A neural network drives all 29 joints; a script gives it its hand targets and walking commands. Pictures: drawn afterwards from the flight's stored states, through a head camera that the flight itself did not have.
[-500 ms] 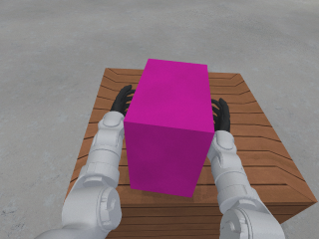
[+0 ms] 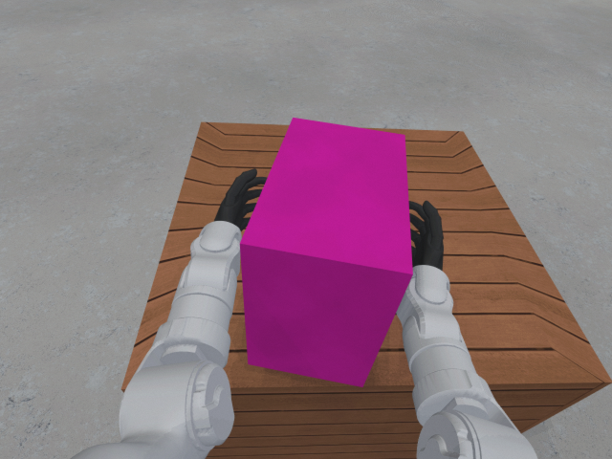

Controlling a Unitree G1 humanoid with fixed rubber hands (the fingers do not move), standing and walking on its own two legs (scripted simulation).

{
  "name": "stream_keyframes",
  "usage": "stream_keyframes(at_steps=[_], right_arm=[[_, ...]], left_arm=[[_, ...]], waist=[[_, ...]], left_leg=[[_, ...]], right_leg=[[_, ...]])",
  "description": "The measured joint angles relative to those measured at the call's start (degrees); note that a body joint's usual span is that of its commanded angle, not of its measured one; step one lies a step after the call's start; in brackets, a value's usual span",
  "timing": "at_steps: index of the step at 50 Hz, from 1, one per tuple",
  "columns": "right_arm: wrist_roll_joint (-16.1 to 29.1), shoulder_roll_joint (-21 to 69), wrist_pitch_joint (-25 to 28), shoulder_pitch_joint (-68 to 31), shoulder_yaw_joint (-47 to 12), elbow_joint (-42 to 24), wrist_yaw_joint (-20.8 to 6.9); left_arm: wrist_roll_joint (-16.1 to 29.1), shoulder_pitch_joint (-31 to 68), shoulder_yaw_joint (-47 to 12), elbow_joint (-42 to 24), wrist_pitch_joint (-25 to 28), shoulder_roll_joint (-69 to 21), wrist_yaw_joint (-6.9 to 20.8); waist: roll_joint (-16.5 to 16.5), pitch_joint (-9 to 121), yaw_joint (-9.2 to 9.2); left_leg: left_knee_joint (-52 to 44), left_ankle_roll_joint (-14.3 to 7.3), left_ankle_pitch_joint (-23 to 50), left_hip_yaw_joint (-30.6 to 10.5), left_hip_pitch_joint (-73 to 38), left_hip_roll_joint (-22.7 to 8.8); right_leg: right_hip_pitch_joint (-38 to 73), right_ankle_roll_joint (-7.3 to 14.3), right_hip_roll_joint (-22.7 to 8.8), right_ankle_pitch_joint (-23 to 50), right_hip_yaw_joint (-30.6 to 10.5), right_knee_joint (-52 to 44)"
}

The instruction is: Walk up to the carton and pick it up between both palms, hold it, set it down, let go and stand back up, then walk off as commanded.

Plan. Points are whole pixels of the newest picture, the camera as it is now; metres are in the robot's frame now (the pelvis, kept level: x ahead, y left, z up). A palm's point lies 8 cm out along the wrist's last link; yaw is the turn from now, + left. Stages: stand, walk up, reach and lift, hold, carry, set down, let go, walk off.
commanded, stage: set down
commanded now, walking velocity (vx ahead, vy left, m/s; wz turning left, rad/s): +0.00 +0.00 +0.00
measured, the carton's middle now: (326, 248) +0.42 -0.01 +0.04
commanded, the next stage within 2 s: none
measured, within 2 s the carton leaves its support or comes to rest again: rests again in 0.54 s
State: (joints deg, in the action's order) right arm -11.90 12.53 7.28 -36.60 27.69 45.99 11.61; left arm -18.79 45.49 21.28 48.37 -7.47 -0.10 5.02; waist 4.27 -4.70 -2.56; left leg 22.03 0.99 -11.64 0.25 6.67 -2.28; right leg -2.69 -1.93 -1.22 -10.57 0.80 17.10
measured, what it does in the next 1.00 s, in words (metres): stands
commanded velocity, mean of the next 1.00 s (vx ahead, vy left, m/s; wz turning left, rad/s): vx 0.00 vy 0.00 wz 0.00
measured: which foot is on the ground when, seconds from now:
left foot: down 0.00-1.00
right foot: down 0.00-1.00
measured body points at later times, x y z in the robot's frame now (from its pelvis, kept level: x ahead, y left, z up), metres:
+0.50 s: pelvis +0.00 +0.00 +0.00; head +0.04 +0.03 +0.45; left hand +0.43 +0.12 +0.07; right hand +0.37 -0.15 +0.06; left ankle +0.01 +0.13 -0.75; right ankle -0.01 -0.14 -0.75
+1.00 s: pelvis +0.01 +0.00 +0.00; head +0.04 +0.03 +0.45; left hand +0.43 +0.12 +0.07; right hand +0.37 -0.15 +0.06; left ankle +0.01 +0.13 -0.75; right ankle -0.01 -0.14 -0.75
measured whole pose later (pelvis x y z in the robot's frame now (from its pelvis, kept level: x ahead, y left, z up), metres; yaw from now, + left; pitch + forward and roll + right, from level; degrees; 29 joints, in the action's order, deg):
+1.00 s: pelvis +0.01 +0.00 +0.00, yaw +0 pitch -1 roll -1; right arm -17.8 13.7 16.2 -33.8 31.4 46.4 10.3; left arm -19.7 43.5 25.4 50.0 1.1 -2.8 6.2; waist 3.5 -5.3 -2.6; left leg 22.0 1.0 -11.6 0.3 9.7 -2.3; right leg -5.7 -1.9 -1.2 -10.6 0.8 17.1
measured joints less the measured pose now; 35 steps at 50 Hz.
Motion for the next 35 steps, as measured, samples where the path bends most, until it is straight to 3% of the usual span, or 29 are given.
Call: stream_keyframes(at_steps=[35], right_arm=[[-3.98,0.72,7.2,2.79,2.12,0.06,-0.74]], left_arm=[[-0.01,-1.78,2.45,1.61,7.23,-2.05,0.56]], waist=[[-0.78,-0.41,0.0]], left_leg=[[0.0,0.0,0.0,0.01,2.84,0.0]], right_leg=[[-2.84,0.0,0.0,0.0,0.0,0.0]])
